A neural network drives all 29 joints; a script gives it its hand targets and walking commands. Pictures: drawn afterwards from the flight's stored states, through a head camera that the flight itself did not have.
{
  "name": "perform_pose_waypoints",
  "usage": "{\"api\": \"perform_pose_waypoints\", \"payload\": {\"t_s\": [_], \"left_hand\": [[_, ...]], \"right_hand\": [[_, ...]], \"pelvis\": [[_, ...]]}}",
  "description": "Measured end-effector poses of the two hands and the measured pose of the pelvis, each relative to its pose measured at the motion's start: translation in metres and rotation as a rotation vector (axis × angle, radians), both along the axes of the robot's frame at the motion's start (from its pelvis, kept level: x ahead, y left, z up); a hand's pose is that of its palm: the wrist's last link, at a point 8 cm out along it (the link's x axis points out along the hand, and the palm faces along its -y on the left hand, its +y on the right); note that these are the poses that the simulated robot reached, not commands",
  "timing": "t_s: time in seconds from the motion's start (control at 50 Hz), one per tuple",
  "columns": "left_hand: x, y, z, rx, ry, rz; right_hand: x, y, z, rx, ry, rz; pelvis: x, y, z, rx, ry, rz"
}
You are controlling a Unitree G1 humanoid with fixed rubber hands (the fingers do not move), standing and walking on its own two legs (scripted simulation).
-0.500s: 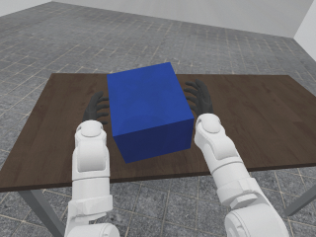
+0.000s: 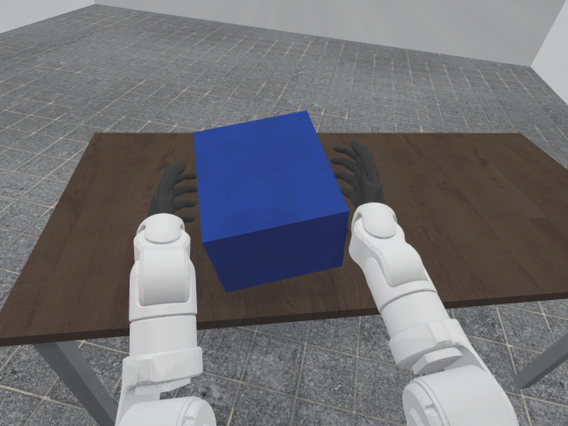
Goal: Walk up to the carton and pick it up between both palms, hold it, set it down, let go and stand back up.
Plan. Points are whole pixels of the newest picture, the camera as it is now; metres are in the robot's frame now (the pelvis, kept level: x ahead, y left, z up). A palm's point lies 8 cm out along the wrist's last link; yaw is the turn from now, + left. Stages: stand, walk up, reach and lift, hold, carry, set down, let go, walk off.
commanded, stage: hold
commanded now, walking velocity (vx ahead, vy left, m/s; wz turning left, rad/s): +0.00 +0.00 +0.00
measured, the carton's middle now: (267, 199) +0.43 +0.01 +0.13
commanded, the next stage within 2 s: none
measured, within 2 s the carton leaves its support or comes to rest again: neither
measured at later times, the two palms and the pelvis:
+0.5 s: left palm (164, 221) +0.35 +0.15 +0.16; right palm (366, 203) +0.36 -0.12 +0.18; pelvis +0.00 +0.00 +0.00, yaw +0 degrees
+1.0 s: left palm (163, 223) +0.35 +0.15 +0.15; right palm (365, 201) +0.36 -0.12 +0.18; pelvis +0.00 +0.00 +0.00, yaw +0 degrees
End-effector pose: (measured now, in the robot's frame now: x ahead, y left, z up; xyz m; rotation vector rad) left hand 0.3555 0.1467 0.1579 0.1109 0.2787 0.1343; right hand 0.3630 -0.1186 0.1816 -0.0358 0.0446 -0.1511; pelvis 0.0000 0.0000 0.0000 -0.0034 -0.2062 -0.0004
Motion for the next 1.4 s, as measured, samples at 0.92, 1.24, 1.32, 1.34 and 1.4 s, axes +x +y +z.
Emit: {"api": "perform_pose_waypoints", "payload": {"t_s": [0.92,1.24,1.32,1.34,1.4], "left_hand": [[-0.0044,0.001,-0.002,-0.007,0.003,-0.003],[-0.0022,0.0008,-0.0026,-0.004,0.001,-0.002],[-0.0022,-0.0005,-0.0031,-0.004,0.0,-0.003],[-0.0023,-0.0008,-0.003,-0.004,0.0,-0.003],[-0.0024,-0.0018,-0.0028,-0.006,-0.001,-0.003]], "right_hand": [[-0.0041,0.0013,0.0011,-0.011,-0.002,0.0],[-0.0014,0.0012,0.0002,-0.002,-0.003,0.001],[-0.002,0.0,-0.0006,0.0,-0.005,-0.002],[-0.0021,-0.0004,-0.0009,0.001,-0.006,-0.002],[-0.0023,-0.0016,-0.0019,0.004,-0.005,-0.002]], "pelvis": [[-0.0042,0.0035,-0.0001,-0.003,-0.001,-0.008],[-0.0015,0.0025,0.0,-0.001,0.003,-0.005],[-0.0009,0.0021,-0.0001,-0.001,0.003,-0.005],[-0.0008,0.0019,-0.0001,-0.001,0.002,-0.005],[-0.0007,0.0015,-0.0001,-0.001,0.003,-0.005]]}}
